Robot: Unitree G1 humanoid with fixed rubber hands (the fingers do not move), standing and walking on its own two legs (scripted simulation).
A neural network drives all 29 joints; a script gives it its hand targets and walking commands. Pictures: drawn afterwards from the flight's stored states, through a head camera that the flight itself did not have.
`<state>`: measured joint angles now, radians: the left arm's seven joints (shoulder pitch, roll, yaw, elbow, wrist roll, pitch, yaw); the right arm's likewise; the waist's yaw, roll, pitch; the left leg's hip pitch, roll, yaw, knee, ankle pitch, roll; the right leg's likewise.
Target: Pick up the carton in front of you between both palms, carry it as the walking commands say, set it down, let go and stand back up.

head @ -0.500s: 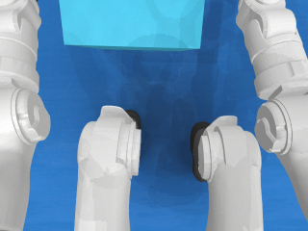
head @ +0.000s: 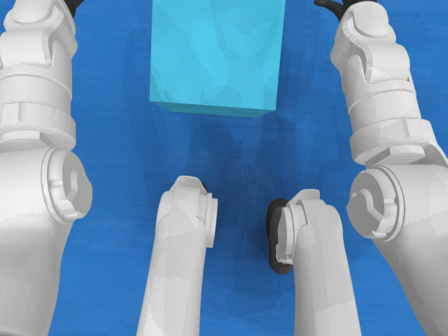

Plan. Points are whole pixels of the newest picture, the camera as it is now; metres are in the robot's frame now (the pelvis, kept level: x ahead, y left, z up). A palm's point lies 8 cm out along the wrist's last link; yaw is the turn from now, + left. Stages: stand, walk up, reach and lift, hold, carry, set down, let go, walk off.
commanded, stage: set down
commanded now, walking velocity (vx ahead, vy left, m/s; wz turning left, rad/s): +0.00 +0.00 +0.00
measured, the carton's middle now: (216, 62) +0.53 +0.11 -0.33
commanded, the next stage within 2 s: let go in 0.60 s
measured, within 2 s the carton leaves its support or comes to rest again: neither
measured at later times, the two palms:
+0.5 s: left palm out of the picture +0.53 +0.32 +0.03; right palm out of the picture +0.57 -0.07 +0.03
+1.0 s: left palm out of the picture +0.43 +0.31 +0.13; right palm out of the picture +0.48 -0.12 +0.13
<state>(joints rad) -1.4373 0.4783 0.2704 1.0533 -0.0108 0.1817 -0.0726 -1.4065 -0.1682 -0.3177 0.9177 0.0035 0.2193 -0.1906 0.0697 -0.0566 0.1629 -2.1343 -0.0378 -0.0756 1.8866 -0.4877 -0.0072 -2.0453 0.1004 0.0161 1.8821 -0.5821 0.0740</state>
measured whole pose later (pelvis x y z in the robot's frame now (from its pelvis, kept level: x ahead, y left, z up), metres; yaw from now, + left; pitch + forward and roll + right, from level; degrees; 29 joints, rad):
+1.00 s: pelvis +0.07 +0.01 +0.25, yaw +4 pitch +37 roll -2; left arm -0.65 0.29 0.28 0.67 0.09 0.12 -0.13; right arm -0.59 -0.08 -0.21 0.56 -0.11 0.15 -0.08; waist 0.04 -0.03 -0.03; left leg -1.24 -0.04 -0.06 0.87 -0.26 0.01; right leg -1.17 0.03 0.07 0.86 -0.33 0.05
